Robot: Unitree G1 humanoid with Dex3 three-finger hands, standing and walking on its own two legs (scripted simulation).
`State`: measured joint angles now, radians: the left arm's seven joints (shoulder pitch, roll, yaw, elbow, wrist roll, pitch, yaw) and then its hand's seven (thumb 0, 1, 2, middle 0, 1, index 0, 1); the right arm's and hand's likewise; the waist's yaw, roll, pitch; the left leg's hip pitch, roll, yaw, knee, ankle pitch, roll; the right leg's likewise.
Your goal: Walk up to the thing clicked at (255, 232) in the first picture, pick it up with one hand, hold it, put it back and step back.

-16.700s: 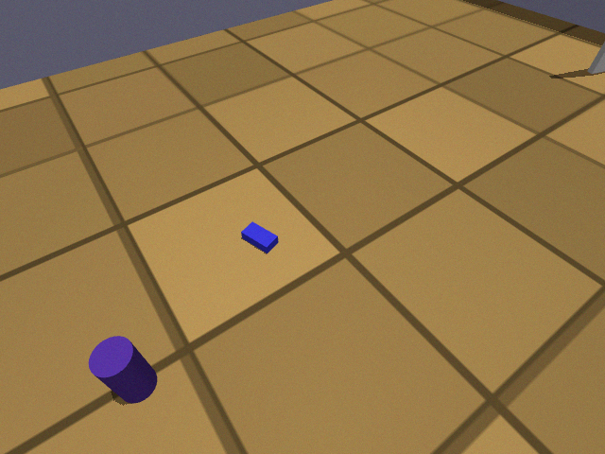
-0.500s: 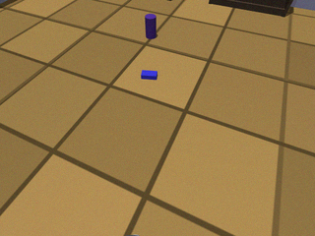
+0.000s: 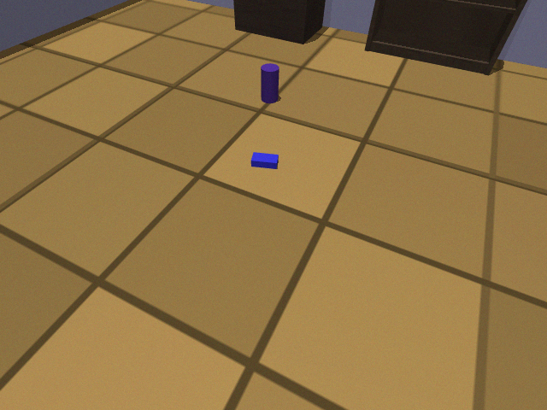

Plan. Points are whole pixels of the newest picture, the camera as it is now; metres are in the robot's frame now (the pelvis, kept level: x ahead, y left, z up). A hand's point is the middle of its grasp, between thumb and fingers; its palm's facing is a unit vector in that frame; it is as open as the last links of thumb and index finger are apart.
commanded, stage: stand
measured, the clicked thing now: (264, 160) +1.52 +0.10 -0.76
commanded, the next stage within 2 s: none
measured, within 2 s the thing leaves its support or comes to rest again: neither
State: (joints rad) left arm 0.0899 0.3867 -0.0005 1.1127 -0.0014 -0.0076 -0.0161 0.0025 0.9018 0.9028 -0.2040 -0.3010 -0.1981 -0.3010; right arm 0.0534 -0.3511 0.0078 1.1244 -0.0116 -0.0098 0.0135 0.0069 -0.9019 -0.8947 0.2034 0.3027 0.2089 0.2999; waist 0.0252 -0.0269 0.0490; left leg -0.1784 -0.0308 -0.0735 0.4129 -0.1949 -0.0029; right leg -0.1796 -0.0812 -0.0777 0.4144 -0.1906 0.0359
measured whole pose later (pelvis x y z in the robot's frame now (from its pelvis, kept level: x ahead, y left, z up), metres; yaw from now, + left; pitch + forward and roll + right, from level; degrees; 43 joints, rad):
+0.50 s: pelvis +0.02 -0.03 +0.00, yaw -1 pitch -1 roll +0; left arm 0.08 0.35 0.00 1.14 0.00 -0.01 -0.01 0.00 0.90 0.90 -0.21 -0.30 -0.20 -0.30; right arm 0.07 -0.35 0.00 1.16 -0.01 0.00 0.01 0.01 -0.90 -0.89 0.20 0.30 0.21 0.30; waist 0.01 0.01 0.05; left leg -0.13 0.02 -0.07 0.33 -0.18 -0.04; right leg -0.15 -0.03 -0.07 0.36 -0.18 0.00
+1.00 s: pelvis +0.03 -0.03 +0.01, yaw -2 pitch -1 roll +0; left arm 0.07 0.35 0.01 1.14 0.00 -0.01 -0.01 0.00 0.90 0.90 -0.20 -0.30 -0.20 -0.30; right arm 0.07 -0.35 0.01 1.15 -0.01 0.00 0.00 0.01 -0.90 -0.89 0.20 0.30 0.21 0.30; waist 0.01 0.01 0.05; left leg -0.10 0.03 -0.06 0.31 -0.19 -0.05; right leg -0.13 -0.02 -0.07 0.33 -0.19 0.00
